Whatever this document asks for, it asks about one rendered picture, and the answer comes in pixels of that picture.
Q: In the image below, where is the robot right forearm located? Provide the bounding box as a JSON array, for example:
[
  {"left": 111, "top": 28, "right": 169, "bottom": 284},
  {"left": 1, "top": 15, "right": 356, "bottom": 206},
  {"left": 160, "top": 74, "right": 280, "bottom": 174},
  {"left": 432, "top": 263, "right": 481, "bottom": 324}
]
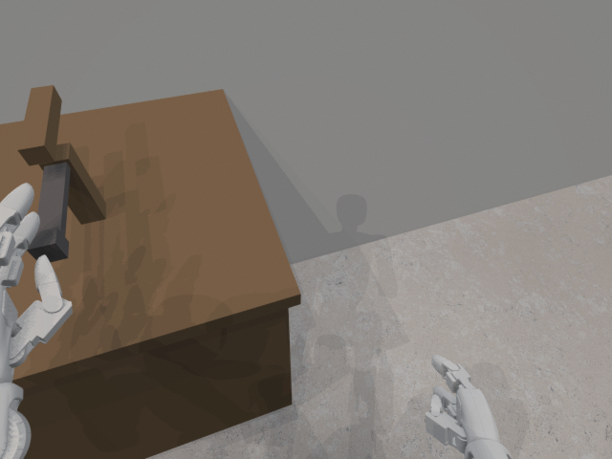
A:
[{"left": 465, "top": 439, "right": 513, "bottom": 459}]

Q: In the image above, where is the left robot hand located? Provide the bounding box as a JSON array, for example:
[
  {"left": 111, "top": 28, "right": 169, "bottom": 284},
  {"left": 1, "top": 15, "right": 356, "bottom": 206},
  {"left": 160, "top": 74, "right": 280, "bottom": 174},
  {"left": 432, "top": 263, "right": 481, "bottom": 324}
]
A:
[{"left": 0, "top": 183, "right": 73, "bottom": 383}]

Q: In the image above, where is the tap lever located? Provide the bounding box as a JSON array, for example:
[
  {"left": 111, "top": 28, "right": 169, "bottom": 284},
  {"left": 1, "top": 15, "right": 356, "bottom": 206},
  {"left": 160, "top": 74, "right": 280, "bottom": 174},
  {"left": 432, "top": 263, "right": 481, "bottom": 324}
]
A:
[{"left": 27, "top": 163, "right": 71, "bottom": 262}]

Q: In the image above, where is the robot left forearm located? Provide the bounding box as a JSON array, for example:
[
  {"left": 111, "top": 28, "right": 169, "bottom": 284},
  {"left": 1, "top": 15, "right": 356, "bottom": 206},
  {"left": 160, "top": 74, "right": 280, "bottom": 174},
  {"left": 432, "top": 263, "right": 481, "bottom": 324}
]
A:
[{"left": 0, "top": 382, "right": 32, "bottom": 459}]

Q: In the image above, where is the right robot hand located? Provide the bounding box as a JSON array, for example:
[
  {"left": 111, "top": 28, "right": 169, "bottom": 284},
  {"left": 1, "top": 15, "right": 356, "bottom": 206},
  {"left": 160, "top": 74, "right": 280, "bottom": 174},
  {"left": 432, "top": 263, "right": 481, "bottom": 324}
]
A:
[{"left": 426, "top": 355, "right": 500, "bottom": 456}]

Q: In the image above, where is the counter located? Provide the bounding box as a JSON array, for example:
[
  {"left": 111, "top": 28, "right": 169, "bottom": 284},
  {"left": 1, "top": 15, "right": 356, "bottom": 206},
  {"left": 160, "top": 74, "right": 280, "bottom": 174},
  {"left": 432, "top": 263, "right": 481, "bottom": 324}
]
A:
[{"left": 0, "top": 85, "right": 301, "bottom": 459}]

